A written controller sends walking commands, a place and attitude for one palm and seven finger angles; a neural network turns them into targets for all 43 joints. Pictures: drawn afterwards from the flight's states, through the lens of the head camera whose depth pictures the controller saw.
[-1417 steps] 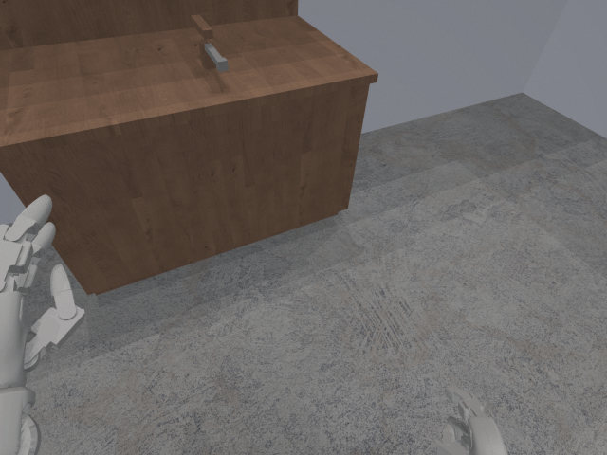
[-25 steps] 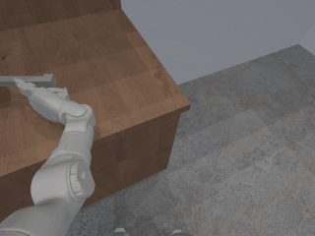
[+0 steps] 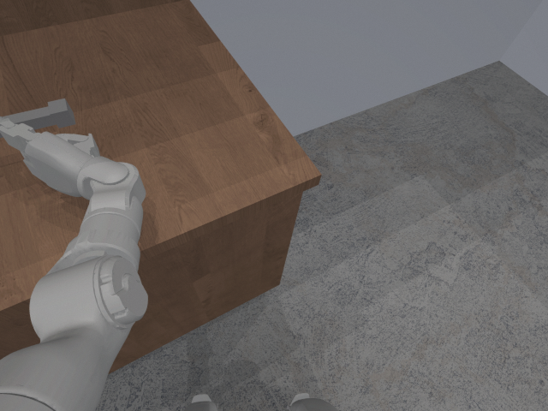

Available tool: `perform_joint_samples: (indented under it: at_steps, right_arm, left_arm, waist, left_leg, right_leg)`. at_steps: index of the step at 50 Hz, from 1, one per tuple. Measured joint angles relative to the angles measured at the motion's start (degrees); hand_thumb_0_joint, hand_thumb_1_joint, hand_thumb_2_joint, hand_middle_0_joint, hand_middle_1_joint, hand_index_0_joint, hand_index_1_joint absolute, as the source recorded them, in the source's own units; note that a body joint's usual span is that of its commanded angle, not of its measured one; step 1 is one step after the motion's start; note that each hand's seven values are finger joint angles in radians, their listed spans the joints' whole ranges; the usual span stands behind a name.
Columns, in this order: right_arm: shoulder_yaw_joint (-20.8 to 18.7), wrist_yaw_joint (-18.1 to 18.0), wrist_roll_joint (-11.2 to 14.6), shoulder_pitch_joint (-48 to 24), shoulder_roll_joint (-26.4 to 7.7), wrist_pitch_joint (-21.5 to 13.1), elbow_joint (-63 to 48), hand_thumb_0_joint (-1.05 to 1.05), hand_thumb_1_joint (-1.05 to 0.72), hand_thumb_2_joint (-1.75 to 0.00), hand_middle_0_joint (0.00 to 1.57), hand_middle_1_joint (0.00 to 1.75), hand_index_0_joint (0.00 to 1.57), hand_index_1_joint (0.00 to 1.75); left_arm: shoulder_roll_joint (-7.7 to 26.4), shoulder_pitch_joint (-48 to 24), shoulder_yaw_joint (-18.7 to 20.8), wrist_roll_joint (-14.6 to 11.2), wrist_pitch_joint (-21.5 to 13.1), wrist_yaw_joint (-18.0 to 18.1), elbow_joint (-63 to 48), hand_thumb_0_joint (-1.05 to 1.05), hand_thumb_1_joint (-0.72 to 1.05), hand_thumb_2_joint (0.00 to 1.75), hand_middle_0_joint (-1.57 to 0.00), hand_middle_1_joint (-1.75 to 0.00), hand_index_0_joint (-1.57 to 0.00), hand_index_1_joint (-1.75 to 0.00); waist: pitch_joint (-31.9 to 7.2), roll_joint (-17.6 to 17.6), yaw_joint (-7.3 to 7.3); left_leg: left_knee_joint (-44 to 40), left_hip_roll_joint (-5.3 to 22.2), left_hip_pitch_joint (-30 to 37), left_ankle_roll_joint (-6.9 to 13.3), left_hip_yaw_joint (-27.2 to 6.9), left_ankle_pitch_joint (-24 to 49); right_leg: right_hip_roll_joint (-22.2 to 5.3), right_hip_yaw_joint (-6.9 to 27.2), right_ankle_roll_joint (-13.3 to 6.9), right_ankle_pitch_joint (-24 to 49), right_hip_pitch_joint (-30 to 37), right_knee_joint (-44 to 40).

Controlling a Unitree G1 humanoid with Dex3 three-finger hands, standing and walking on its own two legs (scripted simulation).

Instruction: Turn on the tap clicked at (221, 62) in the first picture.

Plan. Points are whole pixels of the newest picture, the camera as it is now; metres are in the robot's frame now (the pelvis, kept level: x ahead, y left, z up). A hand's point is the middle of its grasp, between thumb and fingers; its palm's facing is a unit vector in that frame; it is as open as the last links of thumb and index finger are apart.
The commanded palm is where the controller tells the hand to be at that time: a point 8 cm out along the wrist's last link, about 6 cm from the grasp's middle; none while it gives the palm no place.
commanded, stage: lift the hand up off the lever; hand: left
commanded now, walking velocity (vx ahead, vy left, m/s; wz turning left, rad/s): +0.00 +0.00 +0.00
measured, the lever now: (61, 113) +0.56 +0.27 +0.08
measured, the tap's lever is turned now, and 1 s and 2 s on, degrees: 86 86 86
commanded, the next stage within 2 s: none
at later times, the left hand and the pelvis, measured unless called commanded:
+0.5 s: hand (79, 142) +0.50 +0.23 +0.09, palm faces +0.83 -0.54 -0.11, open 7.8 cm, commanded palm +0.44 +0.23 +0.10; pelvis +0.01 +0.01 +0.01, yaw +0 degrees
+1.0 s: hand (72, 136) +0.49 +0.23 +0.11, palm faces +0.85 -0.52 -0.13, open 7.9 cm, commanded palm +0.43 +0.23 +0.12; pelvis +0.01 +0.00 +0.02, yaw +1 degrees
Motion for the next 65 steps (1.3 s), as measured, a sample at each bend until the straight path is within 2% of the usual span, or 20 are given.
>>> perform_joint_samples:
  at_steps: [11,18,23,30,37,46,55,65]
  right_arm:
    - [-0.2,0.8,0.2,1.1,0.4,0.1,0.7,0.00,-0.90,-0.90,0.20,0.30,0.20,0.30]
    - [-0.4,1.1,0.0,0.0,0.6,-0.3,1.5,0.00,-0.90,-0.90,0.20,0.30,0.20,0.30]
    - [-0.3,0.9,0.1,-1.2,0.7,-0.3,1.4,0.00,-0.90,-0.90,0.20,0.30,0.20,0.30]
    - [-0.4,0.9,-0.1,-2.0,0.6,-0.2,1.0,0.00,-0.91,-0.90,0.20,0.30,0.20,0.30]
    - [-0.4,0.6,0.2,-1.9,0.9,-0.1,1.4,0.00,-0.91,-0.90,0.20,0.30,0.20,0.30]
    - [-0.6,0.0,0.4,-1.2,0.6,0.1,1.1,0.00,-0.91,-0.90,0.20,0.30,0.20,0.30]
    - [-0.9,-0.6,1.2,-1.3,0.0,0.1,1.9,0.00,-0.91,-0.90,0.20,0.30,0.20,0.30]
    - [-1.0,-1.4,1.1,-4.0,0.0,-0.3,1.3,0.00,-0.91,-0.90,0.20,0.30,0.20,0.30]
  left_arm:
    - [-1.7,3.8,0.0,-1.6,0.6,-1.0,-3.3,0.02,0.90,0.90,-0.16,-0.15,-0.14,-0.14]
    - [-2.9,4.4,-2.8,-1.8,0.9,-0.8,-4.8,0.02,0.90,0.90,-0.15,-0.15,-0.15,-0.15]
    - [-3.8,3.6,-3.0,-2.8,1.7,-1.1,-4.7,0.02,0.90,0.90,-0.15,-0.15,-0.15,-0.15]
    - [-4.7,3.7,-3.0,-2.1,2.6,-0.4,-5.7,0.02,0.90,0.90,-0.15,-0.15,-0.15,-0.15]
    - [-5.3,3.8,-3.6,-2.4,3.8,-0.4,-6.3,0.02,0.90,0.90,-0.15,-0.15,-0.15,-0.15]
    - [-5.3,5.6,-2.0,-2.5,5.0,-0.7,-9.4,0.02,0.90,0.90,-0.16,-0.15,-0.15,-0.15]
    - [-6.5,7.9,-5.0,-3.9,6.9,-1.9,-11.6,0.02,0.90,0.90,-0.15,-0.15,-0.15,-0.15]
    - [-7.3,6.3,-4.1,-3.1,7.8,-1.0,-12.0,0.02,0.90,0.90,-0.15,-0.15,-0.15,-0.15]
  waist:
    - [0.0,0.1,0.77]
    - [0.2,0.0,1.50]
    - [0.3,-0.2,1.73]
    - [0.3,0.0,2.05]
    - [0.5,0.0,2.38]
    - [0.4,0.2,2.50]
    - [1.0,0.1,3.56]
    - [1.1,0.1,3.42]
  left_leg:
    - [-1.3,0.0,3.0,0.4,0.4,-0.2]
    - [-1.3,-0.5,4.0,0.6,0.1,-0.3]
    - [-1.9,-0.7,4.6,0.7,0.1,0.0]
    - [-2.4,-0.8,5.3,0.8,0.4,0.1]
    - [-3.3,-0.8,6.4,0.6,0.4,0.4]
    - [-4.8,-0.4,8.4,0.2,0.6,0.8]
    - [-6.5,-0.7,11.6,-0.1,-0.1,1.4]
    - [-6.9,-0.8,11.5,-0.3,0.1,2.1]
  right_leg:
    - [0.0,0.4,0.4,0.3,3.2,-1.9]
    - [-0.4,0.1,0.7,0.2,4.6,-2.3]
    - [-0.6,0.1,0.9,0.3,5.2,-2.8]
    - [-0.8,0.4,0.9,0.4,5.7,-3.1]
    - [-0.8,0.4,0.7,0.4,6.7,-3.5]
    - [-0.4,0.7,0.3,0.8,8.3,-4.7]
    - [-0.6,0.0,0.0,1.0,11.6,-6.2]
    - [-0.7,0.1,-0.3,1.3,11.1,-5.7]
